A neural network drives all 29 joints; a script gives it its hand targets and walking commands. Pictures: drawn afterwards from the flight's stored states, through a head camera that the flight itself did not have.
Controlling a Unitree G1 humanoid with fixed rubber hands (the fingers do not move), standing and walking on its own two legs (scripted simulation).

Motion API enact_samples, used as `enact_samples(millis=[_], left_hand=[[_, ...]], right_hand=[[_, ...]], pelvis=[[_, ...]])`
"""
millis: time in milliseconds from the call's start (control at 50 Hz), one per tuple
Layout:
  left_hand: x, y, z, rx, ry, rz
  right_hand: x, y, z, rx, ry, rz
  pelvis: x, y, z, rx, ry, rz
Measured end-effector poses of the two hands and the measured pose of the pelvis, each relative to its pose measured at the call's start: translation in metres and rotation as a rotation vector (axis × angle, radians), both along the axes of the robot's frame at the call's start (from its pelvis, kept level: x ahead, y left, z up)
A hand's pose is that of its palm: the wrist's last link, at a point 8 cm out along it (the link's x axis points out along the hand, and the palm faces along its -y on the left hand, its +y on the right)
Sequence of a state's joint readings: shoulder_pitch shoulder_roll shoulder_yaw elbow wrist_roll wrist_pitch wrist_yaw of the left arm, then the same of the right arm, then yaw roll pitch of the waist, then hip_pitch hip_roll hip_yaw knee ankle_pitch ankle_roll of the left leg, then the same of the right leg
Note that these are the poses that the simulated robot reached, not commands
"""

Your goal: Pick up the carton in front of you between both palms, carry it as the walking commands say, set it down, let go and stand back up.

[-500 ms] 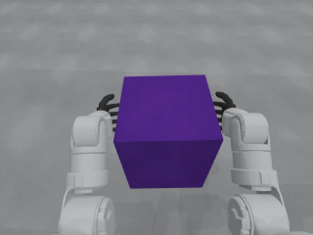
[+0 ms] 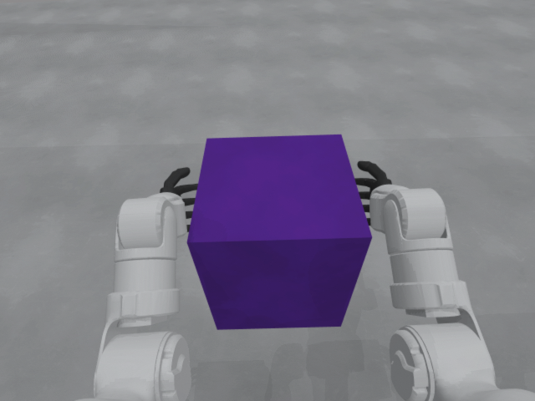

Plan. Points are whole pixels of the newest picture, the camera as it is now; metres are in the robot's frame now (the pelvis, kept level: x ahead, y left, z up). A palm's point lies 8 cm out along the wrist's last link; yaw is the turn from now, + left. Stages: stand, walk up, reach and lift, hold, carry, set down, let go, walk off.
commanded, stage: carry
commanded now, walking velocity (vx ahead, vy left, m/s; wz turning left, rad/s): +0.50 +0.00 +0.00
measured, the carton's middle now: (276, 236) +0.36 -0.01 +0.05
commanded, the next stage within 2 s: none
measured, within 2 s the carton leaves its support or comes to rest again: neither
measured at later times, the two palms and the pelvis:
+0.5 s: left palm (228, 136) +0.68 +0.08 +0.02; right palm (346, 114) +0.74 -0.21 +0.02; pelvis +0.35 -0.12 -0.10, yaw +0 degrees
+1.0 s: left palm (281, 83) +1.02 -0.07 -0.03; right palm (374, 73) +1.02 -0.37 -0.03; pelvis +0.69 -0.22 -0.10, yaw -1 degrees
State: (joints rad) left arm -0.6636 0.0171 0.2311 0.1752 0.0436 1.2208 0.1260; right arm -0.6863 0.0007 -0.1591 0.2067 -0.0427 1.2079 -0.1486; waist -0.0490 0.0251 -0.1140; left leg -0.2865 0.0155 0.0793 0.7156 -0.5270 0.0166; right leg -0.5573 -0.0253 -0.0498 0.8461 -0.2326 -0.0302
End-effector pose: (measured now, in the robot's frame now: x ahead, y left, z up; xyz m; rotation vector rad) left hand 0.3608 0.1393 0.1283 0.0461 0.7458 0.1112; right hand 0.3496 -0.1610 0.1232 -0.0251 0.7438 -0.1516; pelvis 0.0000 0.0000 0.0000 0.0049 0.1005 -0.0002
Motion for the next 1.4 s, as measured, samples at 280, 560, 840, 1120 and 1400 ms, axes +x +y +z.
enact_samples(millis=[280,560,840,1120,1400], left_hand=[[0.157,-0.109,-0.094,0.002,0.036,-0.038],[0.401,-0.085,-0.122,-0.056,-0.195,0.132],[0.586,-0.219,-0.184,-0.085,0.062,-0.073],[0.681,-0.194,-0.130,-0.077,-0.055,0.203],[0.844,-0.182,-0.131,-0.081,-0.113,0.060]], right_hand=[[0.150,-0.109,-0.089,0.023,0.035,-0.054],[0.435,-0.082,-0.123,0.037,-0.194,0.093],[0.555,-0.214,-0.171,0.067,0.049,-0.191],[0.724,-0.191,-0.128,0.115,-0.046,0.046],[0.850,-0.181,-0.123,0.053,-0.116,-0.039]], pelvis=[[0.143,-0.076,-0.059,0.033,-0.013,-0.005],[0.396,-0.131,-0.143,0.019,-0.055,0.011],[0.573,-0.165,-0.108,-0.018,0.019,-0.049],[0.762,-0.228,-0.080,0.046,0.003,0.011],[0.946,-0.189,-0.115,0.014,-0.065,-0.020]])
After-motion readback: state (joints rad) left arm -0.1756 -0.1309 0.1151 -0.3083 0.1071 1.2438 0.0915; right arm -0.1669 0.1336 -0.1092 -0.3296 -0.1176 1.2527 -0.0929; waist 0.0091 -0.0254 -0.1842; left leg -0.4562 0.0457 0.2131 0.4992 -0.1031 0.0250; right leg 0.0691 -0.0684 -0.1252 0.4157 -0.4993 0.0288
